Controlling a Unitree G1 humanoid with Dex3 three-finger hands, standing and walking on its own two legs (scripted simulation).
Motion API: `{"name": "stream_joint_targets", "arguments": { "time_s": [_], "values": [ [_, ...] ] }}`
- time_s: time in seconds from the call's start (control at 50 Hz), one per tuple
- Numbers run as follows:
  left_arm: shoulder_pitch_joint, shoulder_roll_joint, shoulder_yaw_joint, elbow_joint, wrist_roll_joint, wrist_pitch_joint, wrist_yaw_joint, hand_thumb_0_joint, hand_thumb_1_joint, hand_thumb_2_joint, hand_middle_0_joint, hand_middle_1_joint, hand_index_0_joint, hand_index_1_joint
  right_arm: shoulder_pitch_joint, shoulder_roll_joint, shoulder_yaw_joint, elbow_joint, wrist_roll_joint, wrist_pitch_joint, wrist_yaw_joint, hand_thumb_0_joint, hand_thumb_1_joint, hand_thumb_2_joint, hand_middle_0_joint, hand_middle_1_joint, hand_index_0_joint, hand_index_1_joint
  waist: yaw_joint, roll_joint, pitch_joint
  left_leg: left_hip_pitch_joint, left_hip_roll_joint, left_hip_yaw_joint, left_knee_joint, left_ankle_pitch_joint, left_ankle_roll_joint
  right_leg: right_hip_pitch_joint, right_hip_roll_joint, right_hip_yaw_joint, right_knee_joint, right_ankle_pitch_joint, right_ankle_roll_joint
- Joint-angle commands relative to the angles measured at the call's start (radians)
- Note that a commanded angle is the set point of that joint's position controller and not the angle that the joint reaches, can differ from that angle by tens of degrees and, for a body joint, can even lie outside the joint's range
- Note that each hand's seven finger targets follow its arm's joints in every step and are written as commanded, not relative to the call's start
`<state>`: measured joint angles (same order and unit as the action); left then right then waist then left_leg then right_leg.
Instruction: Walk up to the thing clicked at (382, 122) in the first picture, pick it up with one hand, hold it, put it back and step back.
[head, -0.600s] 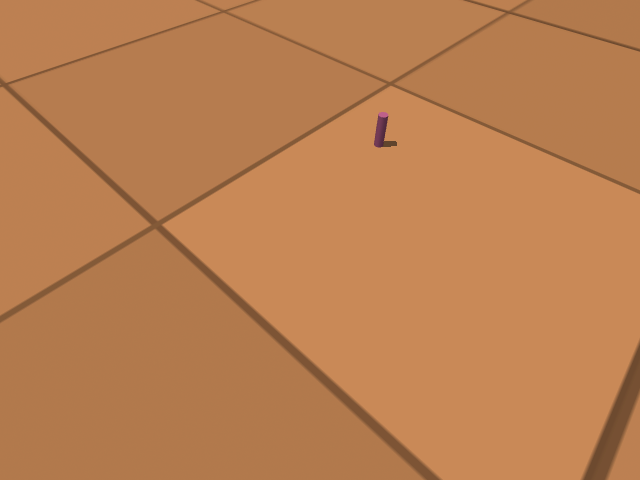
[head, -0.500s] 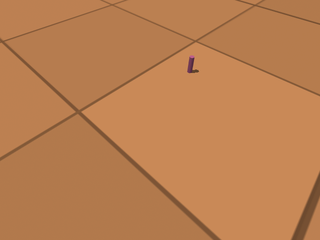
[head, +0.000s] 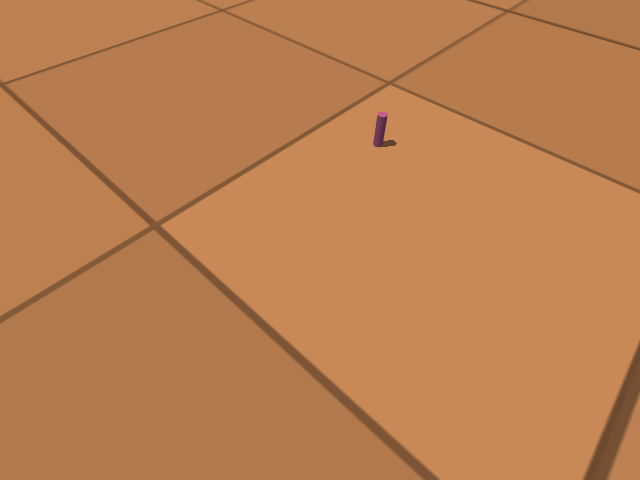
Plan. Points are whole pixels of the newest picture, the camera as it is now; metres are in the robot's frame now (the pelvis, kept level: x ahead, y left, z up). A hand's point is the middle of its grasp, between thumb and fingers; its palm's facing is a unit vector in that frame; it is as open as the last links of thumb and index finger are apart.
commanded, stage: stand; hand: left
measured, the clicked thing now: (380, 129) +1.80 -0.29 -0.69
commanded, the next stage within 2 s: walk up in 0.52 s
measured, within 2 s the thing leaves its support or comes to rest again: neither
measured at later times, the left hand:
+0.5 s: hand out of the picture +0.07 +0.25 -0.16, palm faces -0.03 -0.94 -0.34, open 7.4 cm
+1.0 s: hand (209, 434) +0.21 +0.16 -0.14, palm faces -0.09 -0.91 -0.40, open 7.4 cm
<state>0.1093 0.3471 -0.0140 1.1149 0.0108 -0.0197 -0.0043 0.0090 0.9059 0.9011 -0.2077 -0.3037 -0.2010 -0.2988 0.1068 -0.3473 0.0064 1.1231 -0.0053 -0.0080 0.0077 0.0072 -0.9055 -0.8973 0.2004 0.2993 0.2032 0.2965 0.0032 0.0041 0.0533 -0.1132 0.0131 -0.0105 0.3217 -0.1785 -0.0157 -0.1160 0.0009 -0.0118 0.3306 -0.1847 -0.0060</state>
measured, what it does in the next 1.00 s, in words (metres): walks ahead: right foot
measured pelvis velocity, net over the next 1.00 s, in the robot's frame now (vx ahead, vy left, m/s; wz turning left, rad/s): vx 0.13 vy -0.12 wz -0.16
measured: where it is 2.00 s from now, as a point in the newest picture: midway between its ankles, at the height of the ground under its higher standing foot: (389, 343)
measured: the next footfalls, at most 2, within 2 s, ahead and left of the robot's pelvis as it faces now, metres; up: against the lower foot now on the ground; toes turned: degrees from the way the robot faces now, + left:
right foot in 0.84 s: +0.18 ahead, -0.24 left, +0.00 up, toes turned -13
left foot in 1.30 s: +0.51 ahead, -0.04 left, +0.00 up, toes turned -7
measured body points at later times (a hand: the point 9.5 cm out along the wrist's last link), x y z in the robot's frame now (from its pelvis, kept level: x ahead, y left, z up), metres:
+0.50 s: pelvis +0.00 +0.00 +0.00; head +0.02 +0.00 +0.45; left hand +0.07 +0.30 -0.13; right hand +0.07 -0.30 -0.13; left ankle +0.00 +0.13 -0.75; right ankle +0.00 -0.11 -0.75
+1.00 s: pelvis +0.13 -0.12 -0.02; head +0.12 -0.14 +0.43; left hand +0.22 +0.21 -0.11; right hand +0.17 -0.46 -0.15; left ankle +0.09 +0.03 -0.68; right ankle +0.14 -0.23 -0.75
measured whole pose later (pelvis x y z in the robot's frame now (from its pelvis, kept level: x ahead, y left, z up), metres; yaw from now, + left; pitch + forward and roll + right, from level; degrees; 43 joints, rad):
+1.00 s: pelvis +0.13 -0.12 -0.02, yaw -9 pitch -3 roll +0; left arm 0.29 0.40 0.08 0.96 0.02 -0.06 -0.08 0.01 0.91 0.90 -0.21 -0.30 -0.20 -0.30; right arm 0.19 -0.47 -0.08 1.00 -0.02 -0.02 0.06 0.01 -0.91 -0.90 0.20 0.30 0.20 0.30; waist 0.05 0.09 0.03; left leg -0.36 0.09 0.02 1.12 -0.41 0.03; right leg -0.27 -0.02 -0.06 0.62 -0.30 -0.02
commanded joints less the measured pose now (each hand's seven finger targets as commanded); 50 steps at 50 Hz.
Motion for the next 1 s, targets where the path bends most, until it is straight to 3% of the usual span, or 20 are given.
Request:
{"name": "stream_joint_targets", "arguments": {
  "time_s": [0.0, 0.48, 0.5, 0.52, 0.54, 0.56, 0.58, 0.6, 0.62, 0.68, 0.76, 0.8, 0.82, 0.84, 0.86, 0.88, 0.9, 0.92, 0.94, 0.98],
  "values": [
    [-0.039, 0.215, 0.044, -0.056, -0.001, -0.019, 0.016, 0.0, 0.9, 0.9, -0.2, -0.3, -0.2, -0.3, -0.028, -0.208, -0.041, -0.057, -0.002, -0.024, -0.017, 0.0, -0.9, -0.9, 0.2, 0.3, 0.2, 0.3, -0.006, -0.011, -0.108, 0.029, 0.116, -0.081, -0.03, 0.168, 0.038, 0.036, -0.136, 0.099, -0.046, 0.187, -0.022],
    [-0.029, 0.214, 0.048, -0.05, -0.003, -0.013, 0.011, 0.0, 0.9, 0.9, -0.2, -0.3, -0.2, -0.3, -0.025, -0.21, -0.04, -0.052, -0.002, -0.027, -0.018, 0.0, -0.9, -0.9, 0.2, 0.3, 0.2, 0.3, 0.001, 0.008, -0.089, 0.02, 0.118, -0.091, -0.057, 0.136, 0.033, 0.029, -0.131, 0.102, -0.053, 0.121, -0.026],
    [0.022, 0.322, 0.13, -0.134, 0.021, -0.018, -0.029, 0.0, 0.9, 0.9, -0.2, -0.3, -0.2, -0.3, 0.057, -0.338, -0.12, -0.127, -0.031, -0.059, 0.0, 0.0, -0.9, -0.9, 0.2, 0.3, 0.2, 0.3, -0.023, -0.015, -0.206, 0.122, 0.117, -0.097, 0.035, -0.409, 0.109, -0.082, -0.07, 0.126, 0.052, -0.363, -0.057],
    [-0.053, 0.292, 0.125, -0.143, 0.027, -0.011, -0.046, 0.0, 0.9, 0.9, -0.2, -0.3, -0.2, -0.3, 0.092, -0.347, -0.135, -0.105, -0.038, -0.066, 0.007, 0.0, -0.9, -0.9, 0.2, 0.3, 0.2, 0.3, -0.063, 0.041, -0.118, 0.185, 0.159, -0.157, -0.013, -0.561, 0.141, -0.322, -0.052, 0.089, 0.152, -0.429, -0.048],
    [-0.121, 0.257, 0.122, -0.171, 0.028, -0.004, -0.059, 0.0, 0.9, 0.9, -0.2, -0.3, -0.2, -0.3, 0.135, -0.372, -0.152, -0.106, -0.043, -0.069, 0.007, 0.0, -0.9, -0.9, 0.2, 0.3, 0.2, 0.3, -0.1, 0.151, -0.046, 0.227, 0.275, -0.3, -0.131, -0.688, 0.189, -0.51, -0.014, 0.015, 0.357, -0.34, -0.025],
    [-0.168, 0.26, 0.125, -0.202, 0.04, -0.004, -0.067, 0.0, 0.9, 0.9, -0.2, -0.3, -0.2, -0.3, 0.16, -0.391, -0.167, -0.119, -0.038, -0.075, 0.007, 0.0, -0.9, -0.9, 0.2, 0.3, 0.2, 0.3, -0.12, 0.153, 0.006, 0.207, 0.417, -0.406, -0.199, -0.651, 0.254, -0.617, -0.054, 0.051, 0.495, -0.287, -0.02],
    [-0.158, 0.263, 0.126, -0.216, 0.034, -0.011, -0.069, 0.0, 0.9, 0.9, -0.2, -0.3, -0.2, -0.3, 0.129, -0.395, -0.166, -0.138, -0.038, -0.085, 0.006, 0.0, -0.9, -0.9, 0.2, 0.3, 0.2, 0.3, -0.098, 0.101, 0.042, 0.161, 0.458, -0.44, -0.22, -0.595, 0.274, -0.643, -0.093, 0.124, 0.547, -0.267, -0.022],
    [-0.149, 0.272, 0.13, -0.218, 0.03, -0.018, -0.076, 0.0, 0.9, 0.9, -0.2, -0.3, -0.2, -0.3, 0.1, -0.382, -0.167, -0.153, -0.037, -0.092, 0.003, 0.0, -0.9, -0.9, 0.2, 0.3, 0.2, 0.3, -0.072, 0.066, 0.051, 0.13, 0.452, -0.43, -0.229, -0.546, 0.267, -0.614, -0.125, 0.161, 0.573, -0.241, -0.026],
    [-0.113, 0.276, 0.13, -0.215, 0.023, -0.023, -0.086, 0.0, 0.9, 0.9, -0.2, -0.3, -0.2, -0.3, 0.092, -0.356, -0.162, -0.167, -0.038, -0.097, 0.004, 0.0, -0.9, -0.9, 0.2, 0.3, 0.2, 0.3, -0.052, 0.045, 0.021, 0.158, 0.402, -0.365, -0.224, -0.513, 0.252, -0.595, -0.131, 0.147, 0.552, -0.227, -0.022],
    [0.015, 0.263, 0.139, -0.199, 0.015, -0.008, -0.118, 0.0, 0.9, 0.9, -0.2, -0.3, -0.2, -0.3, -0.02, -0.358, -0.163, -0.217, -0.048, -0.101, 0.016, 0.0, -0.9, -0.9, 0.2, 0.3, 0.2, 0.3, 0.02, 0.158, 0.005, 0.031, 0.314, -0.15, -0.217, -0.488, 0.207, -0.433, -0.127, 0.049, 0.497, -0.192, 0.002],
    [0.06, 0.266, 0.153, -0.193, 0.013, -0.009, -0.123, 0.0, 0.9, 0.9, -0.2, -0.3, -0.2, -0.3, -0.056, -0.351, -0.162, -0.237, -0.053, -0.094, 0.029, 0.0, -0.9, -0.9, 0.2, 0.3, 0.2, 0.3, 0.04, 0.167, 0.011, -0.127, 0.229, 0.027, -0.108, -0.404, 0.159, -0.178, -0.106, -0.034, 0.323, -0.098, 0.007],
    [0.162, 0.271, 0.16, -0.158, 0.02, -0.014, -0.112, 0.0, 0.9, 0.9, -0.2, -0.3, -0.2, -0.3, -0.072, -0.345, -0.16, -0.241, -0.048, -0.082, 0.029, 0.0, -0.9, -0.9, 0.2, 0.3, 0.2, 0.3, 0.09, 0.075, -0.002, -0.225, 0.201, 0.092, 0.044, -0.468, 0.145, -0.02, -0.06, -0.12, 0.269, -0.006, 0.004],
    [0.241, 0.298, 0.174, -0.132, 0.026, -0.023, -0.099, 0.0, 0.9, 0.9, -0.2, -0.3, -0.2, -0.3, -0.046, -0.316, -0.149, -0.235, -0.049, -0.073, 0.03, 0.0, -0.9, -0.9, 0.2, 0.3, 0.2, 0.3, 0.123, -0.052, -0.038, -0.298, 0.164, 0.135, 0.266, -0.392, 0.131, 0.109, -0.022, -0.126, 0.249, -0.051, -0.001],
    [0.384, 0.363, 0.202, -0.1, 0.028, -0.036, -0.075, 0.0, 0.9, 0.9, -0.2, -0.3, -0.2, -0.3, -0.004, -0.243, -0.121, -0.237, -0.048, -0.068, 0.031, 0.0, -0.9, -0.9, 0.2, 0.3, 0.2, 0.3, 0.196, -0.292, -0.095, -0.424, 0.077, 0.169, 0.612, -0.339, 0.104, 0.256, -0.029, -0.011, 0.174, -0.236, -0.025],
    [0.424, 0.433, 0.216, -0.119, 0.032, -0.046, -0.057, 0.0, 0.9, 0.9, -0.2, -0.3, -0.2, -0.3, 0.009, -0.162, -0.087, -0.275, -0.031, -0.068, 0.039, 0.0, -0.9, -0.9, 0.2, 0.3, 0.2, 0.3, 0.196, -0.473, -0.055, -0.643, -0.019, 0.127, 0.872, -0.434, 0.059, 0.252, -0.221, 0.393, -0.035, -0.581, -0.079],
    [0.331, 0.463, 0.203, -0.165, 0.015, -0.048, -0.061, 0.0, 0.9, 0.9, -0.2, -0.3, -0.2, -0.3, -0.01, -0.259, -0.11, -0.295, -0.02, -0.066, 0.039, 0.0, -0.9, -0.9, 0.2, 0.3, 0.2, 0.3, 0.143, -0.331, -0.021, -0.615, 0.004, 0.028, 0.91, -0.364, 0.038, 0.099, -0.377, 0.751, -0.267, -0.77, -0.183],
    [0.224, 0.489, 0.204, -0.2, 0.0, -0.05, -0.062, 0.0, 0.9, 0.9, -0.2, -0.3, -0.2, -0.3, -0.027, -0.324, -0.129, -0.282, -0.027, -0.068, 0.036, 0.0, -0.9, -0.9, 0.2, 0.3, 0.2, 0.3, 0.099, -0.227, 0.074, -0.601, 0.074, -0.017, 0.91, -0.315, 0.035, -0.024, -0.418, 0.809, -0.291, -0.792, -0.232],
    [0.181, 0.461, 0.194, -0.224, -0.007, -0.054, -0.057, 0.0, 0.9, 0.9, -0.2, -0.3, -0.2, -0.3, -0.032, -0.339, -0.132, -0.264, -0.015, -0.072, 0.04, 0.0, -0.9, -0.9, 0.2, 0.3, 0.2, 0.3, 0.079, -0.147, 0.084, -0.583, 0.111, -0.051, 0.905, -0.243, 0.041, -0.054, -0.375, 0.71, -0.258, -0.671, -0.233],
    [0.142, 0.417, 0.183, -0.225, -0.011, -0.063, -0.049, 0.0, 0.9, 0.9, -0.2, -0.3, -0.2, -0.3, 0.011, -0.328, -0.131, -0.239, -0.007, -0.069, 0.046, 0.0, -0.9, -0.9, 0.2, 0.3, 0.2, 0.3, 0.035, -0.109, 0.074, -0.546, 0.137, -0.054, 0.869, -0.171, 0.046, -0.063, -0.325, 0.563, -0.209, -0.548, -0.192],
    [0.134, 0.374, 0.169, -0.23, -0.01, -0.075, -0.046, 0.0, 0.9, 0.9, -0.2, -0.3, -0.2, -0.3, 0.094, -0.298, -0.126, -0.219, 0.003, -0.064, 0.056, 0.0, -0.9, -0.9, 0.2, 0.3, 0.2, 0.3, 0.006, -0.14, 0.041, -0.468, 0.143, -0.051, 0.763, -0.104, 0.056, -0.07, -0.256, 0.389, -0.167, -0.408, -0.156]
  ]
}}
